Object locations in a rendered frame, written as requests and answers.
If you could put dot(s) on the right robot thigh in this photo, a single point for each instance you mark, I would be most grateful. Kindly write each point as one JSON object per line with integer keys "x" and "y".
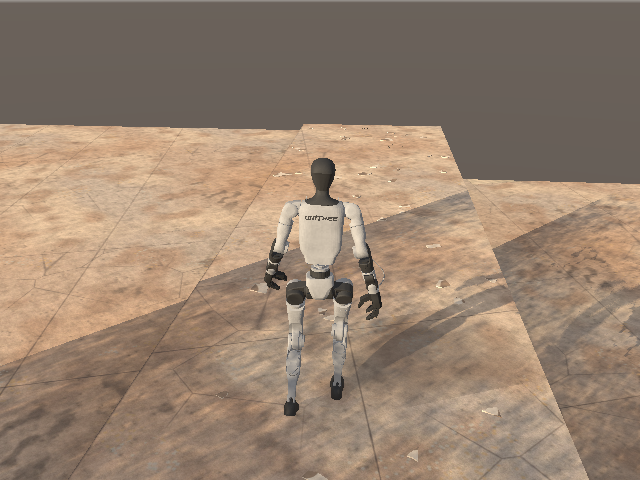
{"x": 342, "y": 298}

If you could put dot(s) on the robot left hand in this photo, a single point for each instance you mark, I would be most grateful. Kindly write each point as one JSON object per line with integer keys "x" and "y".
{"x": 278, "y": 275}

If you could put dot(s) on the right robot forearm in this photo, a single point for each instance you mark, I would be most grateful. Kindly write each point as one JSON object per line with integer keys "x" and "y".
{"x": 368, "y": 273}

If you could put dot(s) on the left robot forearm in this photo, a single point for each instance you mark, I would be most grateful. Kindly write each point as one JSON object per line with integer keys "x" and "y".
{"x": 273, "y": 260}

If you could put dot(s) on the humanoid robot head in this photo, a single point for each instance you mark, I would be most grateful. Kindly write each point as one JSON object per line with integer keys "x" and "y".
{"x": 322, "y": 172}

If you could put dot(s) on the left robot upper arm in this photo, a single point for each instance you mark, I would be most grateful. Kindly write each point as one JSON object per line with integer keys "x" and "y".
{"x": 289, "y": 211}

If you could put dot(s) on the right robot upper arm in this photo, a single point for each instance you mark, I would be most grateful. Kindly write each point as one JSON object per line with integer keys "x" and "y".
{"x": 353, "y": 212}

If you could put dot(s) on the robot right hand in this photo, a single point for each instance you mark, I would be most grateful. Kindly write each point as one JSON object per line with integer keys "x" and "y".
{"x": 376, "y": 304}

